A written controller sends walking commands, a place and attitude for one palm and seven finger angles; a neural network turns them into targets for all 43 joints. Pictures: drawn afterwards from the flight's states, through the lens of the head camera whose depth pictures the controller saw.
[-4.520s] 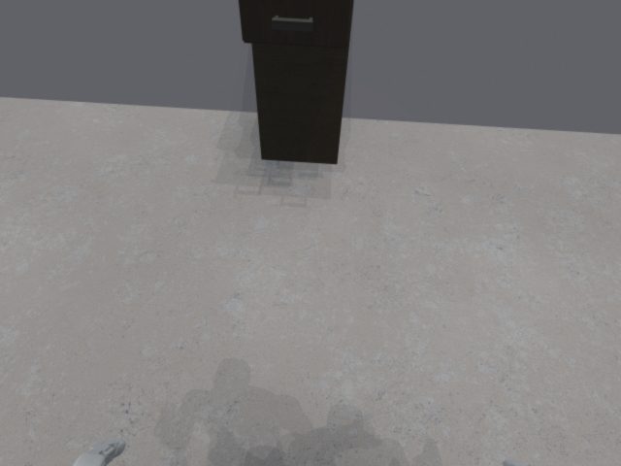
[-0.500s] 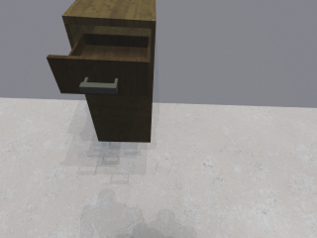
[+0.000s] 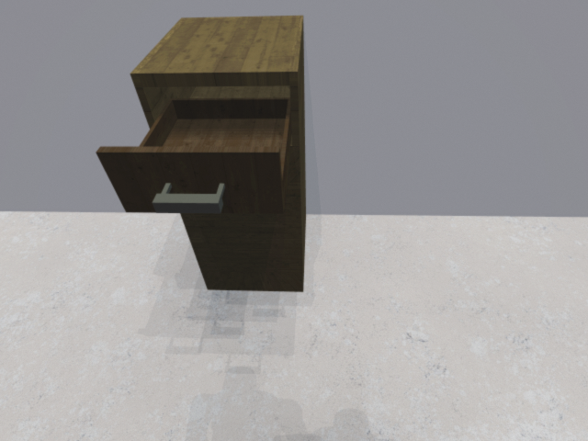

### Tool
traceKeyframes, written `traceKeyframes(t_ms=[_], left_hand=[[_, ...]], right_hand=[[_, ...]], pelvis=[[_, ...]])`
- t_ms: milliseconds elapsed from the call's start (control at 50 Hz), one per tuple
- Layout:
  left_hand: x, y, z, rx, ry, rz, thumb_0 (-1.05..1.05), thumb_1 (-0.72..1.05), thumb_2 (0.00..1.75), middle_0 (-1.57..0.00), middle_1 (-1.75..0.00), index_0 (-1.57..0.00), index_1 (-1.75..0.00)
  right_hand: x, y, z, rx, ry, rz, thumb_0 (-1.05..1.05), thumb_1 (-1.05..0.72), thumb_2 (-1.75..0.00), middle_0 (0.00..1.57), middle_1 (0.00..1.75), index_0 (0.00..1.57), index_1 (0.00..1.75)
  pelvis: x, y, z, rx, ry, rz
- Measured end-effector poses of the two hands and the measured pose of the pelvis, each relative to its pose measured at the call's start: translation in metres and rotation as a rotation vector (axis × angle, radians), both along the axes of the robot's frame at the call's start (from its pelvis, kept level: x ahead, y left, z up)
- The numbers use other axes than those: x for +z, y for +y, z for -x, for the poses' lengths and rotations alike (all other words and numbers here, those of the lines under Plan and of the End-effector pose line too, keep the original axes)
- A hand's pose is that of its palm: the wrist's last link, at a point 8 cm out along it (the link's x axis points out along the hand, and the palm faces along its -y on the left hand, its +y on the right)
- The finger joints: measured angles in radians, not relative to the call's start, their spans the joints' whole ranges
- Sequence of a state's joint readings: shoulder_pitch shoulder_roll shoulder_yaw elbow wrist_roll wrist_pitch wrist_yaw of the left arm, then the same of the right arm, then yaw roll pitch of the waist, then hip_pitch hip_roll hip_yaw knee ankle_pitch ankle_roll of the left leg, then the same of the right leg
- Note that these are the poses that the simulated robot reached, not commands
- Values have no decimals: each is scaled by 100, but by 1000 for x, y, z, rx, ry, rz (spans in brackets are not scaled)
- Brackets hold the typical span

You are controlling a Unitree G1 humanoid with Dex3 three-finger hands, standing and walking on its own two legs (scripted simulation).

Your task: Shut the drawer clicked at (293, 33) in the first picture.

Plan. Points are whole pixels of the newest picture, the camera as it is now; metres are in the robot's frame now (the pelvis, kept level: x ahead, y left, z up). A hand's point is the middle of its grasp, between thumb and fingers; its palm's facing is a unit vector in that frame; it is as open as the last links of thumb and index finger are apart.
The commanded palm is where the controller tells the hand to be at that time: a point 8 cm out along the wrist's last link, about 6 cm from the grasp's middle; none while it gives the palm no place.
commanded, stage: take the last steps up to it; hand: left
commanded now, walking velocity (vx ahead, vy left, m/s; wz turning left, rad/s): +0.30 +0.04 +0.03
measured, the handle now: (191, 195) +0.55 +0.25 +0.02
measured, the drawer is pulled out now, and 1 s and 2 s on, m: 0.28 0.28 0.28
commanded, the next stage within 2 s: come to a stop and stand still in 0.48 s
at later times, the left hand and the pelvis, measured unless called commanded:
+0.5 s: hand out of the picture +0.12 +0.25 -0.18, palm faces +0.06 -0.98 -0.18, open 7.4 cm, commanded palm none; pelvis +0.14 +0.08 +0.00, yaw -2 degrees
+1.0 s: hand (192, 379) +0.26 +0.22 -0.17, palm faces +0.03 -0.98 -0.22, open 7.3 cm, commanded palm none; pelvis +0.18 +0.05 -0.01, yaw +0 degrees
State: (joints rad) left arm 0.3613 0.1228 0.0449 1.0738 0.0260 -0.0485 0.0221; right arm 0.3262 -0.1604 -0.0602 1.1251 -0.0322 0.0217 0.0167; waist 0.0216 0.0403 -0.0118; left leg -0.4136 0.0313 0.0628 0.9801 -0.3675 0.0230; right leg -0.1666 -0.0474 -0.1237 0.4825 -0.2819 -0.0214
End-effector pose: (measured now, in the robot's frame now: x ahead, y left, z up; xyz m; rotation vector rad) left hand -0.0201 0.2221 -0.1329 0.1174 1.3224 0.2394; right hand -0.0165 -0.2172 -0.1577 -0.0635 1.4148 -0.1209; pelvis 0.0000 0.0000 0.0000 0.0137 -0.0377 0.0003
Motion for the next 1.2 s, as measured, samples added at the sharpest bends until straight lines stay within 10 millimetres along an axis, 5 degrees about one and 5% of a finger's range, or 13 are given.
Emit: traceKeyframes(t_ms=[200, 300, 360, 540, 640, 740, 840, 940, 1200], left_hand=[[-2, -12, 25, 80, 210, 110, 1, 90, 90, -20, -30, -20, -30], [-20, 12, 13, 121, 282, 144, 1, 90, 90, -20, -30, -20, -30], [-27, 34, -14, 92, 297, 136, 1, 90, 90, -20, -30, -20, -30], [-14, 87, -175, -53, 31, 34, 1, 91, 90, -20, -30, -20, -30], [-1, 84, -252, -111, -106, 3, 1, 91, 90, -19, -30, -20, -30], [0, 63, -297, -157, -169, -19, 0, 91, 90, -19, -30, -20, -30], [0, 40, -300, -171, -130, 2, 0, 91, 90, -20, -30, -20, -30], [-4, 38, -289, -122, -111, 2, -1, 92, 90, -20, -30, -20, -30], [-13, 66, -215, -45, 16, -1, 0, 91, 90, -20, -30, -20, -30]], right_hand=[[23, 5, -128, 86, -147, 68, 0, -91, -90, 20, 30, 19, 30], [19, 38, -199, 154, -226, 94, 0, -91, -90, 20, 30, 19, 30], [20, 57, -221, 145, -266, 98, 0, -91, -90, 20, 30, 20, 30], [28, 63, -210, 15, -227, 121, -2, -95, -90, 21, 30, 20, 30], [15, 67, -182, -19, -99, 80, -1, -93, -90, 20, 30, 20, 30], [-4, 70, -159, -61, 21, 22, 0, -92, -90, 20, 30, 20, 30], [-6, 71, -154, -94, 77, -16, 0, -91, -90, 20, 30, 20, 30], [-3, 67, -155, -69, 101, -10, 0, -91, -90, 20, 30, 20, 30], [8, 54, -169, -16, 22, 62, 0, -91, -90, 20, 30, 20, 30]], pelvis=[[4, 22, -53, 23, 33, 26], [-12, 51, -90, 29, 35, 48], [-14, 63, -106, 10, 24, 30], [1, 77, -146, -32, 11, 0], [1, 73, -166, -30, 4, -11], [-8, 59, -185, -35, -9, -28], [-5, 50, -191, -15, 2, -10], [-6, 45, -185, 0, 14, -4], [-4, 55, -172, -5, 11, -3]])
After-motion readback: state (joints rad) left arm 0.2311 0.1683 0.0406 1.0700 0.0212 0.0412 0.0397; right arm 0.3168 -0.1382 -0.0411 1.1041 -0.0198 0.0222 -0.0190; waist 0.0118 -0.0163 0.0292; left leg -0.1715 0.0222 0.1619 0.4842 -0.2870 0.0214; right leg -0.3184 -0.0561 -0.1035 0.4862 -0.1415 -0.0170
